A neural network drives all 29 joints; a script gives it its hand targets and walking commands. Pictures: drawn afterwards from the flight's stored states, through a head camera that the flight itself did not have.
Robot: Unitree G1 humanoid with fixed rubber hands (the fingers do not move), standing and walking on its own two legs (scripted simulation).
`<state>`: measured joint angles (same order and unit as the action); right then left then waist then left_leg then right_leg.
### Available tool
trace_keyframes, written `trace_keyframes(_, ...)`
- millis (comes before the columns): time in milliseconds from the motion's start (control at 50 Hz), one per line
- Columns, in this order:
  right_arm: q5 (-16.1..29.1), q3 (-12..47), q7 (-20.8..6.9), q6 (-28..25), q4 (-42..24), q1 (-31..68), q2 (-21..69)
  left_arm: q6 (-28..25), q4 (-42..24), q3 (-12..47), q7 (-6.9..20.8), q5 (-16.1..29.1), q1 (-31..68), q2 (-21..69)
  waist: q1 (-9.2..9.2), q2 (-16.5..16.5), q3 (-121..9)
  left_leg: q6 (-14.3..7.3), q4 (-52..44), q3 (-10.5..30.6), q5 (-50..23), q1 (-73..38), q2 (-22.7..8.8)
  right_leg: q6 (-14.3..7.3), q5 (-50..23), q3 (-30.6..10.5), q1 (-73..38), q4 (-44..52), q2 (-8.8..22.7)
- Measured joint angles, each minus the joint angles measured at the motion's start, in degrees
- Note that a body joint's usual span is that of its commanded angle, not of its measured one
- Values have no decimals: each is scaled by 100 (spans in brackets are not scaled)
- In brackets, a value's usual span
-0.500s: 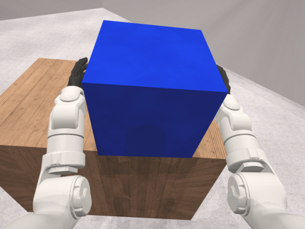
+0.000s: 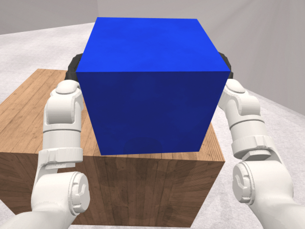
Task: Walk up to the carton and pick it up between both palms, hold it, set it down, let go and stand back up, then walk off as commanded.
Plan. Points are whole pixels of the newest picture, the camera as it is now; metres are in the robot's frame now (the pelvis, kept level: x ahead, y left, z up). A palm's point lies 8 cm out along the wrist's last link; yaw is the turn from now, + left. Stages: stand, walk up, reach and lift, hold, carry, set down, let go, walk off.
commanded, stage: reach and lift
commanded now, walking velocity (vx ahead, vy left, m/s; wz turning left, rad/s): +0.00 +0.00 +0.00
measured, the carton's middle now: (149, 86) +0.43 +0.00 +0.21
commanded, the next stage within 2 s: hold in 0.82 s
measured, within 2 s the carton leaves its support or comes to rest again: neither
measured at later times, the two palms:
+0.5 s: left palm (72, 78) +0.38 +0.18 +0.25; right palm (221, 73) +0.39 -0.18 +0.27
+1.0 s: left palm (71, 70) +0.37 +0.18 +0.28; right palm (229, 65) +0.38 -0.19 +0.30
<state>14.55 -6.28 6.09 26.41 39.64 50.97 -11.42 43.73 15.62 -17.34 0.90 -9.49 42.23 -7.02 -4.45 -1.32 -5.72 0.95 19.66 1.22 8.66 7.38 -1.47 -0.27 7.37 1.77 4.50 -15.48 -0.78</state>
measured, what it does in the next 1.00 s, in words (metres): stands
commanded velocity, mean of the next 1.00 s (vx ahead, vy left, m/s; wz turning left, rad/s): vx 0.00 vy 0.00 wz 0.00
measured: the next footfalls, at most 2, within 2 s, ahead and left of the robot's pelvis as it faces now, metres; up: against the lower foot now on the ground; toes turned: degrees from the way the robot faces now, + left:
none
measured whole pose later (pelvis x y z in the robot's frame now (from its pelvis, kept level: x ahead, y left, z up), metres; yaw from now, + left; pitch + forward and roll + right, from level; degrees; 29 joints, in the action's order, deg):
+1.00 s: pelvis +0.01 -0.01 +0.00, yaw +0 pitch -3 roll -1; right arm 20.9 -0.9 10.7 38.5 35.4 56.9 -15.0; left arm 53.1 11.7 -20.1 3.7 -9.9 45.5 -8.5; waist -4.1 0.6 -8.7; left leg 1.9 20.5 1.7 10.1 7.3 -2.4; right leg -1.1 8.9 2.1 4.4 -16.4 -1.7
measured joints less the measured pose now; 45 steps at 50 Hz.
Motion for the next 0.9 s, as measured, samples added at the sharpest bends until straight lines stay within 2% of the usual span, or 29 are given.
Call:
trace_keyframes(100,-44,59,7,126,355,274,-46,118,313,-175,87,-92,242,-8,-9,-12,-55,-10,-42,-31,-17,14,4,0,22,-30,69,-51,6)
trace_keyframes(260,259,356,189,316,11,210,-154,248,62,-136,103,7,153,-69,15,47,-83,-5,-6,-12,34,11,-9,4,29,-14,16,5,-8)
trace_keyframes(400,318,294,180,477,7,302,-192,434,-60,-80,60,17,175,-71,65,69,-93,24,30,17,83,-7,-19,-18,65,13,-28,8,-21)
trace_keyframes(560,403,306,215,639,-146,396,-244,589,-260,-47,34,83,210,-120,35,111,-180,56,75,61,119,96,-42,-41,104,54,53,-18,-46)
trace_keyframes(760,563,545,423,960,-359,444,-311,713,-205,-288,245,-5,310,-127,39,189,-212,58,35,-1,151,-23,-66,-46,154,-8,-1,-60,-65)
trace_keyframes(900,654,556,437,1116,-451,486,-371,885,-423,-244,228,-17,263,-103,67,201,-263,91,59,8,162,-27,-88,-79,158,-3,-15,-67,-88)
